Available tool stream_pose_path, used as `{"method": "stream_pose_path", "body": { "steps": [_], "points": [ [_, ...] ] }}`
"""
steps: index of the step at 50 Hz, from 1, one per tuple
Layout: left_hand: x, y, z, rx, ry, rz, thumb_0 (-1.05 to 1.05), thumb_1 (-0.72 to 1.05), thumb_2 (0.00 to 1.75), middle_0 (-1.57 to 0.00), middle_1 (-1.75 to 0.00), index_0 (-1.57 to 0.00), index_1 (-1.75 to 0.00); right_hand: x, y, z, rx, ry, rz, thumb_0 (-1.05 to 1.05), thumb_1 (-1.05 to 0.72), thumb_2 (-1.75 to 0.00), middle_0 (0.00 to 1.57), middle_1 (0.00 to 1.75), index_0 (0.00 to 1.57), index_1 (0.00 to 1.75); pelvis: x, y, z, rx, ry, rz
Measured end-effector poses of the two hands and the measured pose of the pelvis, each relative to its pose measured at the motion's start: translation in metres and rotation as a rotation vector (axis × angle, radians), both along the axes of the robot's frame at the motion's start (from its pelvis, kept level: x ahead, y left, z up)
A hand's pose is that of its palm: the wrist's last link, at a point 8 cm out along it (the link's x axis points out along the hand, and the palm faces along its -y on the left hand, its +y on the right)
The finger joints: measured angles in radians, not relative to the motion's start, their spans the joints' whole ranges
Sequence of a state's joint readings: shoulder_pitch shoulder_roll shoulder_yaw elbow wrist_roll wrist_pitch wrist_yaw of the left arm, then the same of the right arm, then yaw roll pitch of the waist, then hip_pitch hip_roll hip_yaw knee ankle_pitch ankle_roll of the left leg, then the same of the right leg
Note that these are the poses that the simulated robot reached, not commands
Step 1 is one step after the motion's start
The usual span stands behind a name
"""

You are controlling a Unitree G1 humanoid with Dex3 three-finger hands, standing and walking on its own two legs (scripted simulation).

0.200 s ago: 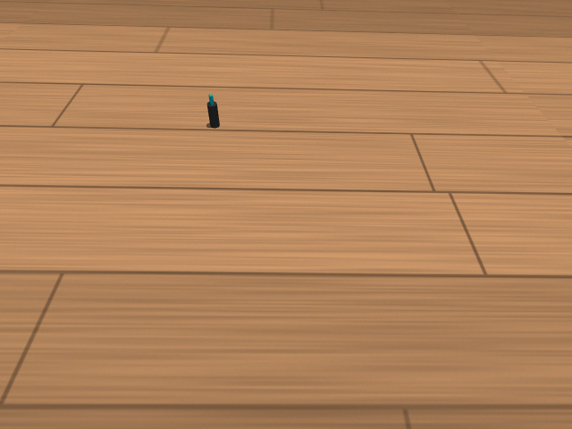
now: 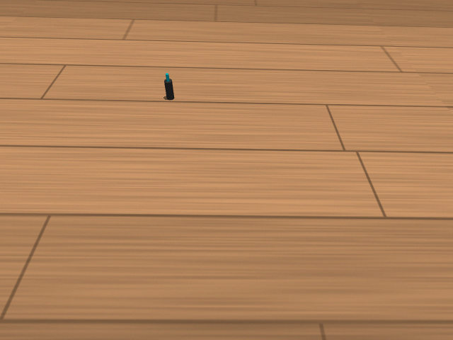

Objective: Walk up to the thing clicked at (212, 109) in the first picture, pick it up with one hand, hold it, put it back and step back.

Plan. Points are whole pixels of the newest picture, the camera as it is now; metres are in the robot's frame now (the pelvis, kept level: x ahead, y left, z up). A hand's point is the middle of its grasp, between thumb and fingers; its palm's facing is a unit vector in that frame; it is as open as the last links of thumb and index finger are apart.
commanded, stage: stand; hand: left
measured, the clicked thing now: (168, 86) +1.82 +0.43 -0.68
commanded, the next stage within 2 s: walk up in 0.92 s
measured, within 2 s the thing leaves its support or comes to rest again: neither
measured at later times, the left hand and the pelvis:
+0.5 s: hand out of the picture +0.09 +0.25 -0.16, palm faces -0.03 -0.94 -0.33, open 7.4 cm; pelvis +0.01 +0.00 +0.00, yaw +0 degrees
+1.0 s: hand out of the picture +0.08 +0.26 -0.15, palm faces +0.00 -0.95 -0.32, open 7.4 cm; pelvis +0.01 +0.00 +0.00, yaw +2 degrees
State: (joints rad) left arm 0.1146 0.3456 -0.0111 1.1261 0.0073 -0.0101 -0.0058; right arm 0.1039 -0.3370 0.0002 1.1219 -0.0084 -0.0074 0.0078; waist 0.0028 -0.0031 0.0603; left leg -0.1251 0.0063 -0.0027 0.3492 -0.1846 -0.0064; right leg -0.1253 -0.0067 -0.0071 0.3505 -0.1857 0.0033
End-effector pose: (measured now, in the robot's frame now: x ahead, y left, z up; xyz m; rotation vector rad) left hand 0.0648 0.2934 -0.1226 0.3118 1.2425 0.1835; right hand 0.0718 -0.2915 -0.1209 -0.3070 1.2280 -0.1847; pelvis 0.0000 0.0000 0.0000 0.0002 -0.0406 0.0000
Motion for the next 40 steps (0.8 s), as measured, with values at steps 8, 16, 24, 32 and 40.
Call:
{"method": "stream_pose_path", "body": {
  "steps": [8,16,24,32,40],
  "points": [
    [0.005,-0.001,0.0,-0.002,-0.007,-0.002,0.01,0.9,0.9,-0.2,-0.29,-0.2,-0.3,0.003,-0.001,0.001,-0.004,-0.001,-0.001,0.01,-0.9,-0.9,0.21,0.3,0.2,0.29,0.003,0.0,0.0,-0.001,0.001,0.0],
    [0.012,-0.001,0.002,-0.001,-0.021,-0.005,0.01,0.9,0.9,-0.2,-0.29,-0.2,-0.3,0.006,-0.002,0.002,-0.007,-0.007,0.0,0.01,-0.9,-0.9,0.21,0.3,0.2,0.29,0.005,0.0,0.0,0.0,0.001,0.0],
    [0.015,-0.001,0.003,0.004,-0.028,-0.007,0.01,0.9,0.9,-0.2,-0.29,-0.2,-0.3,0.006,-0.003,0.002,-0.007,-0.009,-0.002,0.0,-0.9,-0.9,0.21,0.3,0.2,0.29,0.006,-0.001,0.001,0.0,0.0,0.001],
    [0.012,0.0,0.003,0.004,-0.018,-0.003,0.01,0.9,0.9,-0.2,-0.29,-0.2,-0.3,0.004,-0.003,0.001,-0.005,0.001,-0.002,0.0,-0.9,-0.9,0.21,0.3,0.2,0.29,0.006,-0.001,0.001,0.0,0.001,0.001],
    [0.009,-0.001,0.002,0.004,-0.005,-0.001,0.01,0.9,0.9,-0.2,-0.29,-0.2,-0.3,0.003,-0.004,0.001,-0.006,0.008,-0.002,0.01,-0.9,-0.9,0.21,0.3,0.2,0.29,0.007,-0.002,0.001,0.0,0.003,0.001]
  ]
}}
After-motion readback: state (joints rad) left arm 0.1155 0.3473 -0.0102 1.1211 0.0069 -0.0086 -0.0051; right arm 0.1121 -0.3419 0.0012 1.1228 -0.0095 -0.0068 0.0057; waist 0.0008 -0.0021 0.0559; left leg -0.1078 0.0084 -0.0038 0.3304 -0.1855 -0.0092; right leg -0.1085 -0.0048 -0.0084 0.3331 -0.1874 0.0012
